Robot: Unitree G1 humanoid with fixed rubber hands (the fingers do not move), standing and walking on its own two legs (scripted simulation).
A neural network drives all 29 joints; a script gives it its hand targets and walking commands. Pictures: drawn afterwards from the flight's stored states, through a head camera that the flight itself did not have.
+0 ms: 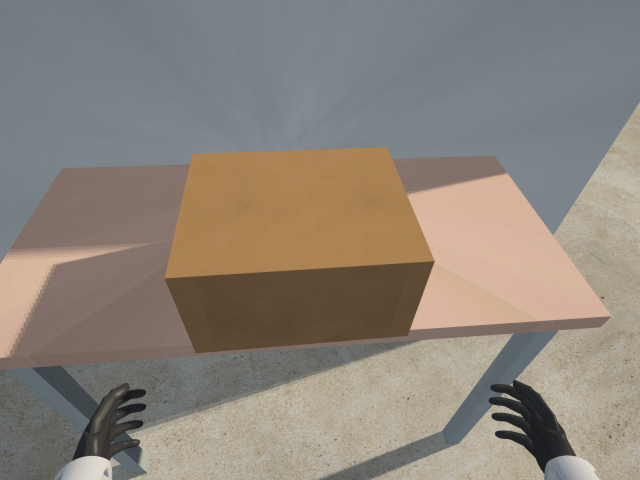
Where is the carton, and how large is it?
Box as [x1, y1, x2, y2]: [165, 147, 434, 352]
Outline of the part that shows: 386,147 192,154 165,274 165,280 195,352 407,335 434,260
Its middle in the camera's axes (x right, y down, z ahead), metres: -0.04 +0.00 +0.60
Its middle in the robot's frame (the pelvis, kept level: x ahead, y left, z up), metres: +0.45 +0.03 +0.05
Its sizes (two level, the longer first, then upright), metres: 0.318 0.256 0.173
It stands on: a table, 0.73 m high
